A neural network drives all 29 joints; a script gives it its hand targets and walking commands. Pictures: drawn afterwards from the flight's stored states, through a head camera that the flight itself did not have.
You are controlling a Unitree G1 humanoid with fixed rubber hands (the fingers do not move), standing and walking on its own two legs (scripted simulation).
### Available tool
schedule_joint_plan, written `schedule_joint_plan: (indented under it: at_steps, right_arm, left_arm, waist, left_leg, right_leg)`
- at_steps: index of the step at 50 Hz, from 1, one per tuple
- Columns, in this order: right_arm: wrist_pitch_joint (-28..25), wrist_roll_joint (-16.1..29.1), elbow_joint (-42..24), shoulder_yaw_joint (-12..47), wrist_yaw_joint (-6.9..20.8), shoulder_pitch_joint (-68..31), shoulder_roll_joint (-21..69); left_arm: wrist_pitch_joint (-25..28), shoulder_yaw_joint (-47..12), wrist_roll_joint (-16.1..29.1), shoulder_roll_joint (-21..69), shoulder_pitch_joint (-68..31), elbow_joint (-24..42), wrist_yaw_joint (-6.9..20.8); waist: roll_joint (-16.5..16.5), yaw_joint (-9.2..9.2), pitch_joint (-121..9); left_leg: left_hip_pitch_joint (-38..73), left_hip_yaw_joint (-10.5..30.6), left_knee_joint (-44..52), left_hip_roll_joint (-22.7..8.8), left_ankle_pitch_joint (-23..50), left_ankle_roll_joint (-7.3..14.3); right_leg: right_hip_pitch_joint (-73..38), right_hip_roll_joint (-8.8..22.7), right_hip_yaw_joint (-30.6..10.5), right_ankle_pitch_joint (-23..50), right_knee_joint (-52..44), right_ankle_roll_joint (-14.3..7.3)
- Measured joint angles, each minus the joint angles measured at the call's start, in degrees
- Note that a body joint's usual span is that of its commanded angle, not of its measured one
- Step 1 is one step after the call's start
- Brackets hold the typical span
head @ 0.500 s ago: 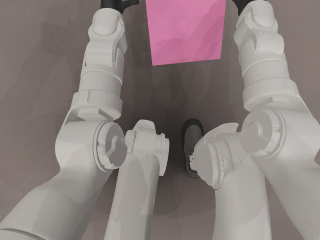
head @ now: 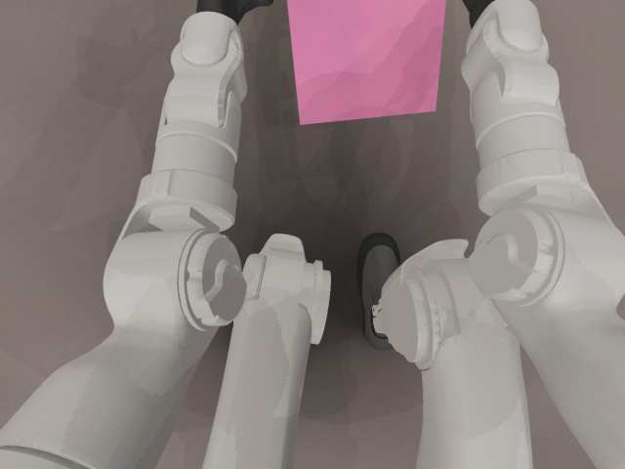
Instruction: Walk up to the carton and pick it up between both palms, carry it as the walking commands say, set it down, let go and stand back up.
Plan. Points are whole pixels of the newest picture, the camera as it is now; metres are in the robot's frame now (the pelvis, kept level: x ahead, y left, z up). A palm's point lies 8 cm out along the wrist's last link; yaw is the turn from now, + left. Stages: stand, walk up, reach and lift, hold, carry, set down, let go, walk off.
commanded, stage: set down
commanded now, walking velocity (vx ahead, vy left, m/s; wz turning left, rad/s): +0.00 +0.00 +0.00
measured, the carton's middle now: (354, 6) +0.57 -0.03 -0.26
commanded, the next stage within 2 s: none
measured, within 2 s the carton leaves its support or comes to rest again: rests again in 0.70 s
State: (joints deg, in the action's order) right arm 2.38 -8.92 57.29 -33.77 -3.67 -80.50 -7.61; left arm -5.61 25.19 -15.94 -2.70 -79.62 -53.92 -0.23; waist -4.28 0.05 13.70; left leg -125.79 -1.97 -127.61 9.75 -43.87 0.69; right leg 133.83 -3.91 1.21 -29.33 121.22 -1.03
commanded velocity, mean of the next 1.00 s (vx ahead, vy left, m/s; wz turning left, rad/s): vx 0.00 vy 0.00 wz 0.00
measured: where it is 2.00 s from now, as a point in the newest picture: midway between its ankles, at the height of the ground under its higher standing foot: (326, 326)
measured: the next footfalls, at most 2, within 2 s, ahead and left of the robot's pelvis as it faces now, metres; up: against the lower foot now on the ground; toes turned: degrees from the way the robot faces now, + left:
none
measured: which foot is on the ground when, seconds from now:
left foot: down 0.00-1.00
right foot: down 0.00-1.00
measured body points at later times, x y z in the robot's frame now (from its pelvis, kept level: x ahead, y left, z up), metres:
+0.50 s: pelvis +0.00 +0.00 -0.01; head +0.37 +0.02 +0.24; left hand +0.54 +0.11 -0.19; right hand +0.56 -0.15 -0.18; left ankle +0.06 +0.10 -0.35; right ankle +0.12 -0.10 -0.35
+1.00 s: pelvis -0.03 +0.00 -0.03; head +0.33 +0.03 +0.22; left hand +0.51 +0.18 -0.22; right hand +0.50 -0.17 -0.22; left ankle +0.06 +0.09 -0.35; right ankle +0.12 -0.10 -0.35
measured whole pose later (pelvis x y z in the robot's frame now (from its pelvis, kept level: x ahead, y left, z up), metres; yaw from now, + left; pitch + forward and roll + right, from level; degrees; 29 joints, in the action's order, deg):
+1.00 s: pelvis -0.03 +0.00 -0.03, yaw +2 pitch +32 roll -1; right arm 0.4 10.7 78.4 -12.2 -6.5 -86.5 -18.7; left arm -2.7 0.6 9.5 -20.6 -82.0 -65.6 -4.8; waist -2.0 -1.3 25.4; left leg -126.2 -5.0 -131.7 4.1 -37.7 4.1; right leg 131.3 -0.1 3.3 -25.6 124.6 -1.9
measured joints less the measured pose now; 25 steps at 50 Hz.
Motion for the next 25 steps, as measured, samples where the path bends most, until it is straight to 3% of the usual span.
schedule_joint_plan:
  at_steps: [25]
  right_arm:
    - [-1.3,0.6,2.7,0.9,0.5,-1.5,-0.9]
  left_arm:
    - [1.6,-2.6,2.3,-1.9,-0.1,-2.3,-0.5]
  waist:
    - [-0.2,-0.57,1.6]
  left_leg:
    - [-0.1,-0.4,-1.7,-1.3,-0.6,0.3]
  right_leg:
    - [0.2,0.8,0.9,-0.8,1.8,-0.7]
